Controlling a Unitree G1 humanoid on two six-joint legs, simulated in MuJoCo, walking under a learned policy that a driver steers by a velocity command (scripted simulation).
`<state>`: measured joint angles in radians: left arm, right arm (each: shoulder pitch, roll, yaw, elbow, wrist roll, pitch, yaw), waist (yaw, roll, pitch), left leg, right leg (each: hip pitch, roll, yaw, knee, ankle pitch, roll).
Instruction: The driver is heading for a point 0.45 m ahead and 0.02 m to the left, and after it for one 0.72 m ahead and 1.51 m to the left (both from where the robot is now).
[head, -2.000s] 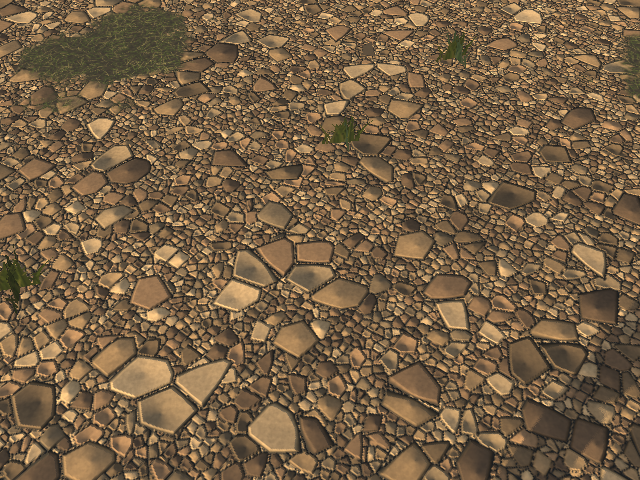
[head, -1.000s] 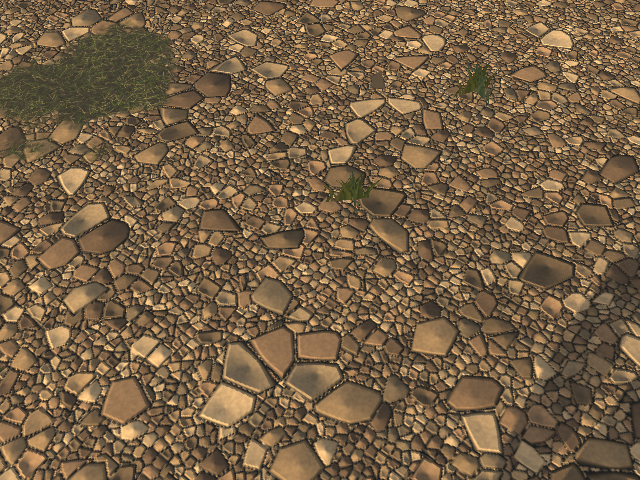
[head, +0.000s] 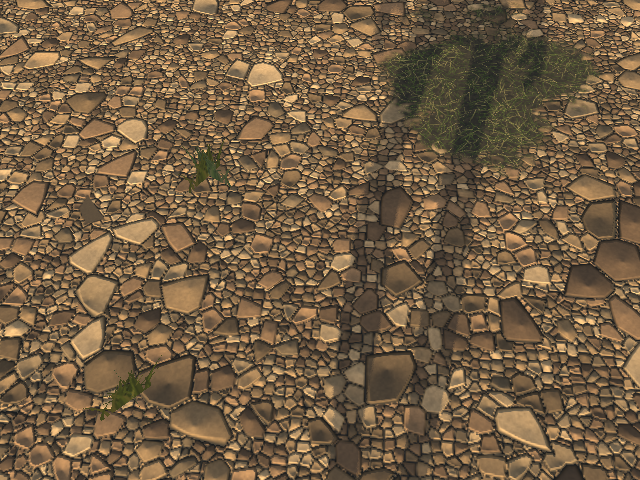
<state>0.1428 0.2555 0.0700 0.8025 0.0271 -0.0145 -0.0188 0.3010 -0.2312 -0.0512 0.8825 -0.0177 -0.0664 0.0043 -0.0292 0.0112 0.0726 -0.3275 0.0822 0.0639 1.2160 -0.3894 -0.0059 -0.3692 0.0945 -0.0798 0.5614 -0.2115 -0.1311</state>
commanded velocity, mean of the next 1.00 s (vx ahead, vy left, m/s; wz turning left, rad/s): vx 0.30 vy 0.00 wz -0.03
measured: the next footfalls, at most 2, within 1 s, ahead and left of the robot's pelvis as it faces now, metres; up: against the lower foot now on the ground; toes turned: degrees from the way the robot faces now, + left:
left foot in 0.44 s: +0.44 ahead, +0.07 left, +0.00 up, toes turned -10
right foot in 0.96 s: +0.43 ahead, -0.11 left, +0.00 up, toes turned +8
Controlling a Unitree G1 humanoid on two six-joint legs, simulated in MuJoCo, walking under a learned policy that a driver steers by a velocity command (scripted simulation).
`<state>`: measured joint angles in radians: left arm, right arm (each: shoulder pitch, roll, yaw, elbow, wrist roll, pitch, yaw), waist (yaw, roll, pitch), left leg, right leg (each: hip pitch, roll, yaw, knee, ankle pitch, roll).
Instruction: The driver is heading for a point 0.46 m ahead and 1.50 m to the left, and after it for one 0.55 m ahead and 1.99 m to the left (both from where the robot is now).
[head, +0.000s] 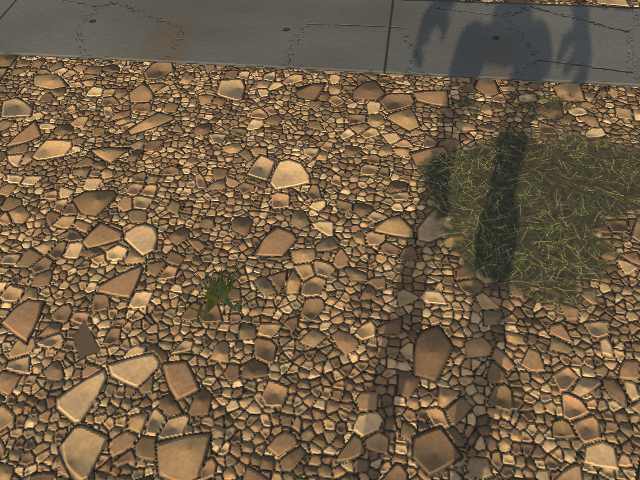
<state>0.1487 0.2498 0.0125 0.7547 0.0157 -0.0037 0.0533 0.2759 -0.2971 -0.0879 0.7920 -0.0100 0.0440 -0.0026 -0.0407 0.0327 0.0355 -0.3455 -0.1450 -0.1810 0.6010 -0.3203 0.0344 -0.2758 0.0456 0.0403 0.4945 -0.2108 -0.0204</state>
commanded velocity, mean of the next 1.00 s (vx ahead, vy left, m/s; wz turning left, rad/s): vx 0.01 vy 0.00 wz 0.58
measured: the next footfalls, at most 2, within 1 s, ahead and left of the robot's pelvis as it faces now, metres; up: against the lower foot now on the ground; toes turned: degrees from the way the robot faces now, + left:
left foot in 0.44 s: -0.02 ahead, +0.11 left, +0.00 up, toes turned +17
right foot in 1.00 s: +0.08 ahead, -0.05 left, +0.00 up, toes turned +41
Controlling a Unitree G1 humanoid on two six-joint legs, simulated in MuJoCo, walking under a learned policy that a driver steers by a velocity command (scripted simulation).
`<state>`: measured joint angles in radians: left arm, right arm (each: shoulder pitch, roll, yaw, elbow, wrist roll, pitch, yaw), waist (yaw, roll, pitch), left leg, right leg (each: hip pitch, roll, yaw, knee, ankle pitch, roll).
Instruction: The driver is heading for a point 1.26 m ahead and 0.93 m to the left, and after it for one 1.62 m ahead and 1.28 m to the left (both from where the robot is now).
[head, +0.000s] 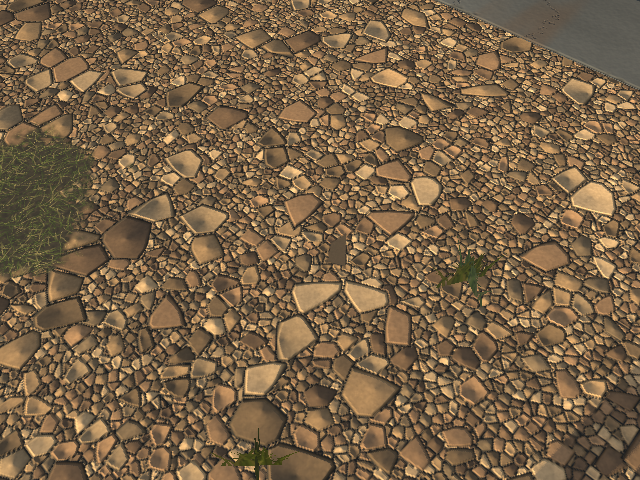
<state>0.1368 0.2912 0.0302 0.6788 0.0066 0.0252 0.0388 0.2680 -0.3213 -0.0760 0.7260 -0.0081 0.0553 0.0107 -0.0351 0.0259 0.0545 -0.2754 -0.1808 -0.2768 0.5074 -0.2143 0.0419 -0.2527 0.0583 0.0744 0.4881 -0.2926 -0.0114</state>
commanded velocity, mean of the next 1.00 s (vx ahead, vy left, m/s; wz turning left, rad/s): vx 0.07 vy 0.00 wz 0.60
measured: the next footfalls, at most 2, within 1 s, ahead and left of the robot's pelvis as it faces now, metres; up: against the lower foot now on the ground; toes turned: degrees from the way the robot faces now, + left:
left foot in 0.46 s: -0.01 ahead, +0.11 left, +0.00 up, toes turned +17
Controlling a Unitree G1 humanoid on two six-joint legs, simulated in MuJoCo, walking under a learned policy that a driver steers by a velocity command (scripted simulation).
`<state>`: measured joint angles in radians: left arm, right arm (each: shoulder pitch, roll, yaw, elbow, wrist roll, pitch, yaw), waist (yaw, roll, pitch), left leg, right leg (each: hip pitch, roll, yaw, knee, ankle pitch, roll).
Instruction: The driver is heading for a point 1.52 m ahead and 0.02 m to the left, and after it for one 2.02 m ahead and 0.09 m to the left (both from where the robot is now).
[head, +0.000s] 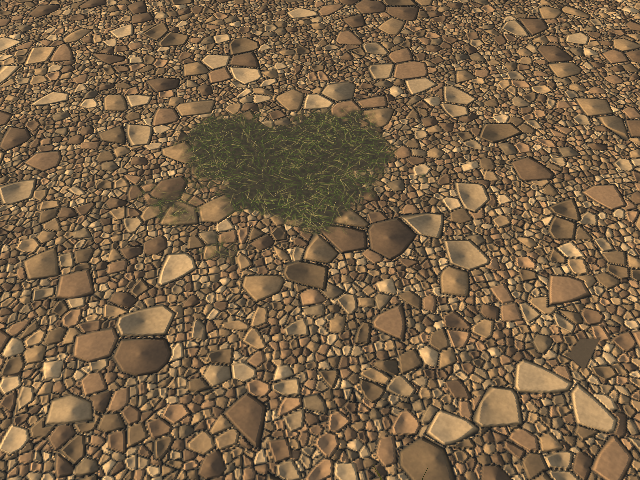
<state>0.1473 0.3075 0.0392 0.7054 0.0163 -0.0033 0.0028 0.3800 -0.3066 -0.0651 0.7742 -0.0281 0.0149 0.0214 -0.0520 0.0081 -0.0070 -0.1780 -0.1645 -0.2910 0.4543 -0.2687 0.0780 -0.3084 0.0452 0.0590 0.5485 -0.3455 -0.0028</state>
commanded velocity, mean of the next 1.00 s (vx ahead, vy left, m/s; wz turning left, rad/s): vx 0.46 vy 0.00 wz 0.28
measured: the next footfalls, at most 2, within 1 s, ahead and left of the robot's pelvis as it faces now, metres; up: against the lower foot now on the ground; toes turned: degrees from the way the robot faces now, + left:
right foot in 0.02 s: +0.06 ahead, -0.11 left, +0.00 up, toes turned +5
left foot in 0.48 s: +0.34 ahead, +0.14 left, +0.00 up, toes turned +16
